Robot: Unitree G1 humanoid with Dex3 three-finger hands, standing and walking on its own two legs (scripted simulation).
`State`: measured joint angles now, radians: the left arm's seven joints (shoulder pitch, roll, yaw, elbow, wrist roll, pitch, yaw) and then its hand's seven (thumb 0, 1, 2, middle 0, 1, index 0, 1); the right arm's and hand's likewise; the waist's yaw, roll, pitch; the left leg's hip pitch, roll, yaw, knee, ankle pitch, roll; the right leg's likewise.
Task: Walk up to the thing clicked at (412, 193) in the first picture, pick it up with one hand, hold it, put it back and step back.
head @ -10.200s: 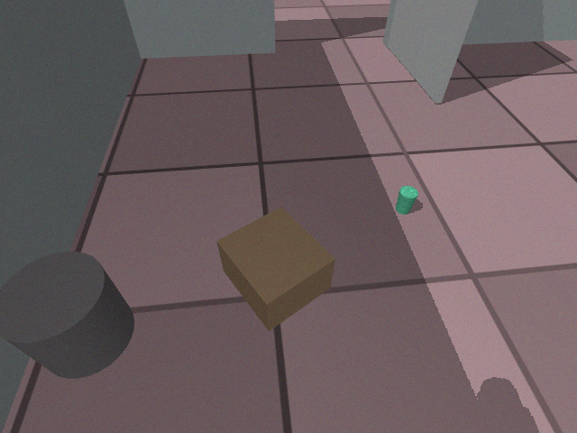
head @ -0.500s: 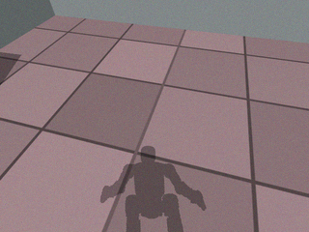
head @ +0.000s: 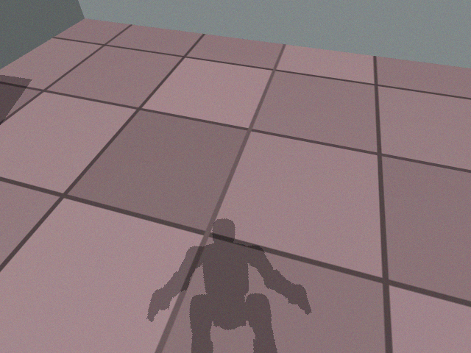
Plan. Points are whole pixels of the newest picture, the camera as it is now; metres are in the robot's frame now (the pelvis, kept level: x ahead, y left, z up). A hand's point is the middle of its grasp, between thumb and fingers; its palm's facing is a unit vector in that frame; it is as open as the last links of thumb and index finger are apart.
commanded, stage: stand
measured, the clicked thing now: out of the picture -0.04 +0.83 -0.72
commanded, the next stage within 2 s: none
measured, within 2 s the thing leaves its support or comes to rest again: neither
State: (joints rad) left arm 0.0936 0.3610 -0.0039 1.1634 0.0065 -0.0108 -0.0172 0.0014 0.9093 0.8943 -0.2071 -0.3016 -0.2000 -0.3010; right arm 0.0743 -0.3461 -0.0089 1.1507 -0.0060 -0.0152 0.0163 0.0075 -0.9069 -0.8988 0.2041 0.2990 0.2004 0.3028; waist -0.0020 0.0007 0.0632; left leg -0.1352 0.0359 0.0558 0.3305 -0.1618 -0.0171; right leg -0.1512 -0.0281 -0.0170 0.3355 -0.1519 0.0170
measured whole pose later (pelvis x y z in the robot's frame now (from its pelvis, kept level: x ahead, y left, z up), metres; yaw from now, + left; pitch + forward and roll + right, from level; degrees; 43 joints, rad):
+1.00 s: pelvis +0.01 -0.01 +0.00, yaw +0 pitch -2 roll +0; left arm 0.10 0.36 0.00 1.14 0.01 -0.01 -0.01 0.00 0.91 0.89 -0.21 -0.30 -0.20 -0.30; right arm 0.10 -0.34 -0.01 1.16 -0.01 -0.01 0.01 0.01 -0.91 -0.90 0.20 0.30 0.20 0.30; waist -0.01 0.00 0.05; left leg -0.10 0.05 0.04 0.30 -0.16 -0.04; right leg -0.12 -0.01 -0.03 0.31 -0.16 0.00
